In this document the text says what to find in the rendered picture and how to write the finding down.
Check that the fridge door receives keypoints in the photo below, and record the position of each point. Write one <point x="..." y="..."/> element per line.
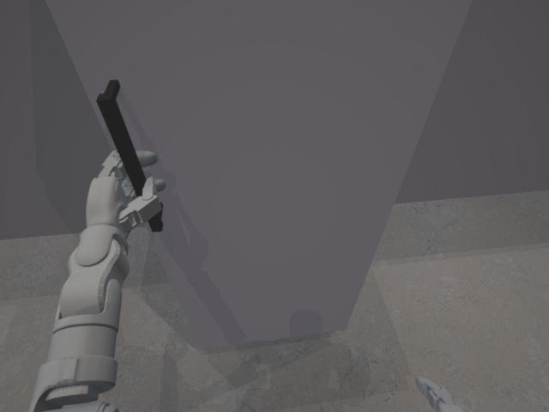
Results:
<point x="283" y="130"/>

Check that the robot left forearm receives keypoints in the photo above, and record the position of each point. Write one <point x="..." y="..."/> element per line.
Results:
<point x="80" y="364"/>

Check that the left robot hand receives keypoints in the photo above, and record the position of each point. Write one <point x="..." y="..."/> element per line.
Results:
<point x="114" y="204"/>

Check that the handle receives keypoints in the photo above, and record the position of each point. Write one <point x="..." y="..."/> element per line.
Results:
<point x="115" y="124"/>

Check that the right robot hand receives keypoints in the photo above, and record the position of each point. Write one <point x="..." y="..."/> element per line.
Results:
<point x="438" y="396"/>

